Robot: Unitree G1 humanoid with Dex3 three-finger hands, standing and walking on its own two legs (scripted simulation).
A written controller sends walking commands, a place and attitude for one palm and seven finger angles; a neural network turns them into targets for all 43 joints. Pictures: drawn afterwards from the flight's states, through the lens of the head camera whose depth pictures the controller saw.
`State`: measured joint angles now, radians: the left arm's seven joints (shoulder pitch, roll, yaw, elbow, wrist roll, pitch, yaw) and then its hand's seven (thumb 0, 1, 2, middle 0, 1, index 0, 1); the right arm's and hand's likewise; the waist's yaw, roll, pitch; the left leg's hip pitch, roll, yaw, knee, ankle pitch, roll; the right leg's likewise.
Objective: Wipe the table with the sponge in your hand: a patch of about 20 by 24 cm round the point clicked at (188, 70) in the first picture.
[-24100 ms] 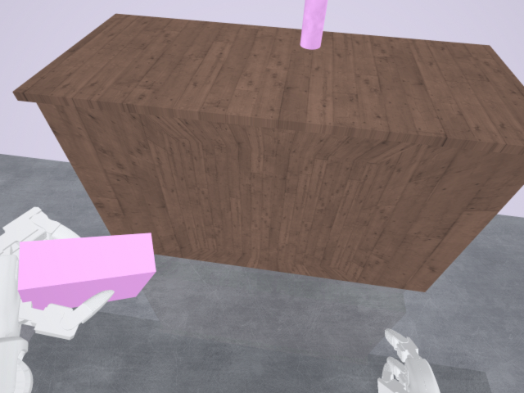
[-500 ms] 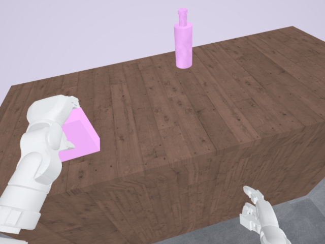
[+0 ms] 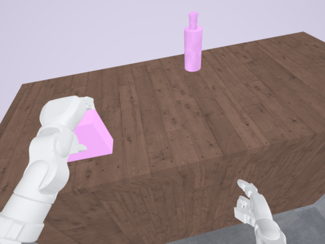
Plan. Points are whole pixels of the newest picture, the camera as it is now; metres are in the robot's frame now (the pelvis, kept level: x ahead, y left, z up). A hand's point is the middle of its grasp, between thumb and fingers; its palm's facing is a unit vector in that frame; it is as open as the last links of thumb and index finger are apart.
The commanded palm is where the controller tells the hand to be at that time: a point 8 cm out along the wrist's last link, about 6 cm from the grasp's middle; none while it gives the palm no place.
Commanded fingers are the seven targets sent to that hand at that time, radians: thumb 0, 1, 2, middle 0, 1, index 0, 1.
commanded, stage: move the sponge above the wiping area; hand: left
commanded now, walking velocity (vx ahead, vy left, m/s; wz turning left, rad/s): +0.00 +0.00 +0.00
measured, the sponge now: (84, 142) +0.30 +0.26 +0.11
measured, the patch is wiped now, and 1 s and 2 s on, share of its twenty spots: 0.15 0.15 0.15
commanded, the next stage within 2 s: none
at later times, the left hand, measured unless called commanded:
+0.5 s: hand (84, 123) +0.31 +0.25 +0.17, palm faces +0.04 -0.04 -1.00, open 9.2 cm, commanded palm +0.28 +0.27 +0.26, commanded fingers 0.00 0.10 1.30 -1.20 -1.60 -1.20 -1.60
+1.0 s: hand (81, 121) +0.30 +0.24 +0.18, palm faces +0.14 -0.04 -0.99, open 9.2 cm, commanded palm +0.27 +0.26 +0.26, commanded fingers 0.00 0.10 1.30 -1.20 -1.60 -1.20 -1.60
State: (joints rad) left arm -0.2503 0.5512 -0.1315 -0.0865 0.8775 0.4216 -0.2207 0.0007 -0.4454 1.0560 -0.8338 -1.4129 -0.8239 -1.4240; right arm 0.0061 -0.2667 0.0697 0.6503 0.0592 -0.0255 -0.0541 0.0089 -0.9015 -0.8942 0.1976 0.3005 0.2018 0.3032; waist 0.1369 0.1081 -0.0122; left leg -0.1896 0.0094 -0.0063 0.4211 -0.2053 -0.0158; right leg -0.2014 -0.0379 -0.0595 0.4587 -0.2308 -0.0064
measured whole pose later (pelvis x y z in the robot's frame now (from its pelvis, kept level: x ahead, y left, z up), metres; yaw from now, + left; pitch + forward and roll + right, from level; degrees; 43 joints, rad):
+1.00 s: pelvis -0.01 -0.01 +0.00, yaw +0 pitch -3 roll +1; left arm -0.30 0.57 -0.15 -0.07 0.85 0.32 -0.15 0.00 -0.45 1.06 -0.84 -1.41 -0.83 -1.42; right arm 0.03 -0.25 0.06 0.67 0.06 -0.07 -0.09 0.01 -0.90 -0.89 0.20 0.30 0.20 0.30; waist 0.15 0.10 0.00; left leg -0.17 0.02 -0.01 0.42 -0.20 -0.03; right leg -0.19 -0.03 -0.06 0.45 -0.22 -0.02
